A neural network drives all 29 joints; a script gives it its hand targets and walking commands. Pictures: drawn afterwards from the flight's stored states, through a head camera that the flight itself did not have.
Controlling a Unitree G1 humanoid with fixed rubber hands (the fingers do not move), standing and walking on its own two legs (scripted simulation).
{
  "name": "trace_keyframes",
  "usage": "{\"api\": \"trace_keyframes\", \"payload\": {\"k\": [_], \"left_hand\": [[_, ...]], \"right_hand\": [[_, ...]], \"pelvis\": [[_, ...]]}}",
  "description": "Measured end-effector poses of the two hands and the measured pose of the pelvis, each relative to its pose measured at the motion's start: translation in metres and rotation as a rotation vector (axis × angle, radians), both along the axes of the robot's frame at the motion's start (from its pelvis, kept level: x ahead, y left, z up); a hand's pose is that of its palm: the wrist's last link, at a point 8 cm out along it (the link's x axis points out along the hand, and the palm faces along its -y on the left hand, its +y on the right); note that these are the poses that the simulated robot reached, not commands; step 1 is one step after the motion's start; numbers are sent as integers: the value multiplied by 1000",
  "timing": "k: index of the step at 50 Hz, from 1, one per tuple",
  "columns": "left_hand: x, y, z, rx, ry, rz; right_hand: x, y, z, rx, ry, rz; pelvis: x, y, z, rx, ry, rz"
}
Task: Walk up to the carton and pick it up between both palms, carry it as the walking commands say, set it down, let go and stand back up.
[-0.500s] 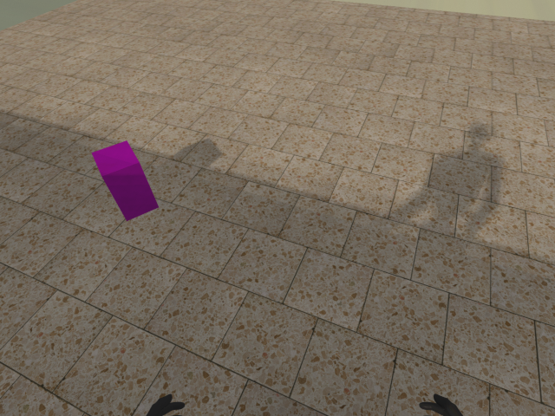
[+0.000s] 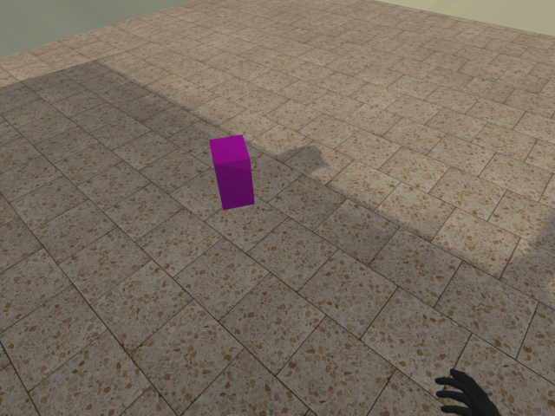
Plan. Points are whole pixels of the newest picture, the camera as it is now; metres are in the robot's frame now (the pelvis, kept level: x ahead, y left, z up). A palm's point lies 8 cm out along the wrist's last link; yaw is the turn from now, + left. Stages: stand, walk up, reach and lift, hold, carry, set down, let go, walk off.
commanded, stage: walk up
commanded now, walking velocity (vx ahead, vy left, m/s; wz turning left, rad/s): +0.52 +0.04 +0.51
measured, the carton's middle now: (232, 173) +1.31 +0.38 -0.62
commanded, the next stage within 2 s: none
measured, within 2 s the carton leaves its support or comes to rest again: neither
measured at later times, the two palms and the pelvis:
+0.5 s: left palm (167, 256) +0.43 +0.30 -0.09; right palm (429, 402) +0.21 -0.19 -0.12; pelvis +0.26 +0.06 +0.00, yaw +12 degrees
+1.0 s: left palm (136, 320) +0.29 +0.31 -0.10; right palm (317, 181) +0.71 -0.01 -0.11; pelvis +0.48 +0.14 +0.01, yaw +16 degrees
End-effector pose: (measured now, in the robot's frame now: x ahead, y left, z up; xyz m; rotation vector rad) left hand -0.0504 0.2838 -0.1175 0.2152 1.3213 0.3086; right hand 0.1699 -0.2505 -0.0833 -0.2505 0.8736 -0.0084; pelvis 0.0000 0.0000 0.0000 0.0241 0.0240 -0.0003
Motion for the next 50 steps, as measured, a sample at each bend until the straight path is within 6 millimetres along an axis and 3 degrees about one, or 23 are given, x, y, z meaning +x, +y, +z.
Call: {"api": "trace_keyframes", "payload": {"k": [2, 4, 7, 11, 17, 22, 25, 27, 28, 30, 34, 38, 41, 45, 50], "left_hand": [[11, 15, -19, -31, 14, 18], [36, 26, -33, -61, 8, 8], [111, 32, -28, -91, -111, -28], [211, 35, -7, -121, -256, -76], [328, 32, 14, -143, -364, -110], [426, 21, 24, -146, -447, -138], [481, 15, 25, -127, -493, -148], [506, 17, 20, -87, -517, -131], [509, 19, 17, -67, -504, -117], [492, 28, 11, -35, -418, -63], [423, 42, 13, 19, -184, 93], [361, 33, 22, 2, 0, 225], [332, 20, 28, -29, 99, 305], [323, 12, 31, -74, 172, 385], [343, 30, 21, -123, 210, 444]], "right_hand": [[25, 22, -13, -33, -11, 21], [31, 40, -26, -49, 22, 12], [8, 56, -31, -57, 154, -29], [-19, 68, -23, -53, 295, -97], [-25, 73, -16, -60, 444, -159], [3, 69, -24, -63, 543, -181], [35, 62, -36, -64, 593, -173], [64, 54, -51, -64, 623, -149], [84, 51, -57, -66, 623, -132], [133, 48, -62, -69, 581, -85], [244, 56, -59, -50, 448, 20], [340, 83, -50, -18, 346, 110], [397, 113, -43, 9, 293, 172], [461, 165, -35, 50, 232, 253], [536, 239, -27, 74, 149, 339]], "pelvis": [[20, 22, -15, -16, 8, 20], [34, 37, -23, -20, 12, 42], [57, 49, -12, -24, 12, 66], [94, 60, 6, -30, 9, 102], [157, 67, 16, -38, 2, 151], [217, 65, 11, -32, 6, 185], [260, 59, 1, -30, 13, 205], [290, 54, -11, -17, 14, 226], [302, 52, -14, -20, 14, 234], [323, 51, -11, -21, 8, 249], [362, 55, 3, -4, -9, 268], [395, 65, 13, 10, -16, 271], [417, 77, 18, 16, -19, 271], [446, 99, 20, 16, -24, 275], [484, 138, 14, 3, -25, 285]]}}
